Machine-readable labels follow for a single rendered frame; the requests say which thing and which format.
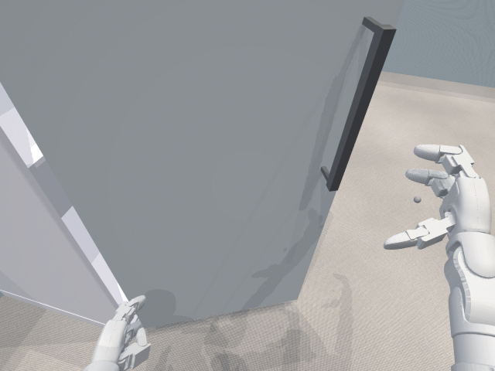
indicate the fridge door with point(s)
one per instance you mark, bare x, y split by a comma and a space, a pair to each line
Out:
189, 134

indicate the right robot hand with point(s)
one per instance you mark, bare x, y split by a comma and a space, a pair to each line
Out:
466, 196

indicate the robot right forearm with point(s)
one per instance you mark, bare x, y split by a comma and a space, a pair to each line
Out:
470, 272

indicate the left robot hand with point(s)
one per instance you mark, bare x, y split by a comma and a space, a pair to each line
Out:
113, 342

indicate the handle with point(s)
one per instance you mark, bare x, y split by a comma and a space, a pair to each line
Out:
379, 47

